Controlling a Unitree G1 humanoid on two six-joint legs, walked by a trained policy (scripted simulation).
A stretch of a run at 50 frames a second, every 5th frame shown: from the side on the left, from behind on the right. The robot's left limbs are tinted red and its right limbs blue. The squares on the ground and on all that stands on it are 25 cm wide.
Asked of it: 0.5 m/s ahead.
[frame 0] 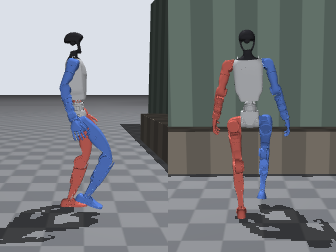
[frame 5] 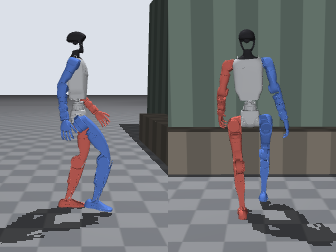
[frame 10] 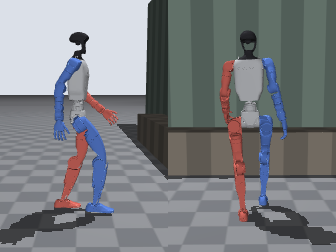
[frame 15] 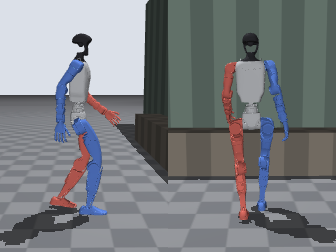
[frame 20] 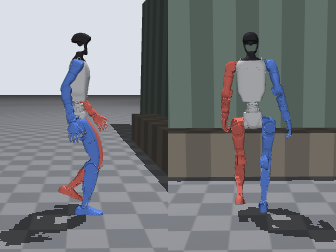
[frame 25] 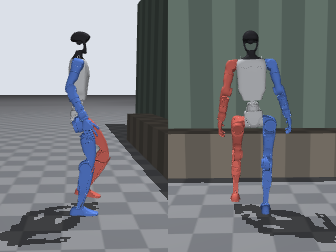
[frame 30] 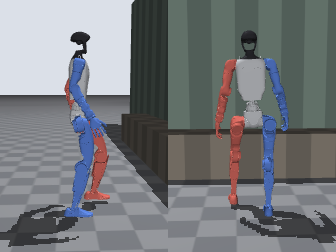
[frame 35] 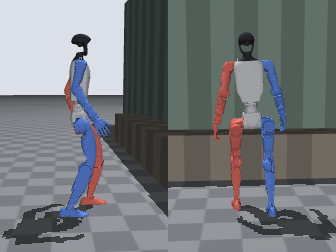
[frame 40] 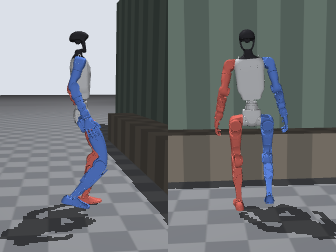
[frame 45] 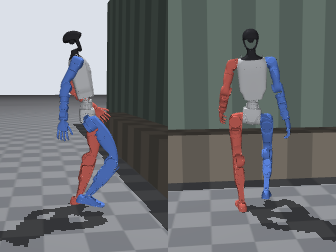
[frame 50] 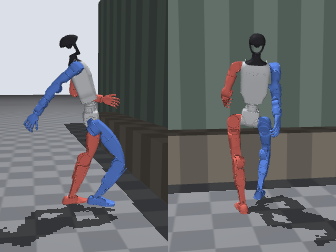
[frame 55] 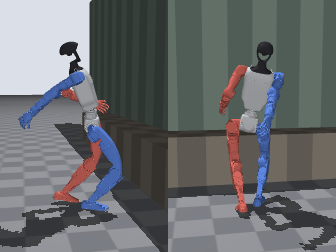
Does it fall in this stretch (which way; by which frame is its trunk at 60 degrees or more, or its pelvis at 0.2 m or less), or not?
no
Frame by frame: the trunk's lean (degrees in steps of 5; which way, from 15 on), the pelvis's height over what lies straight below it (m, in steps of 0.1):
0: 5, 0.8
5: 5, 0.8
10: 0, 0.8
15: 5, 0.8
20: 5, 0.8
25: 5, 0.8
30: 5, 0.8
35: 5, 0.8
40: 5, 0.8
45: 15 backward, 0.8
50: 20 backward, 0.7
55: 25 backward and to its right, 0.7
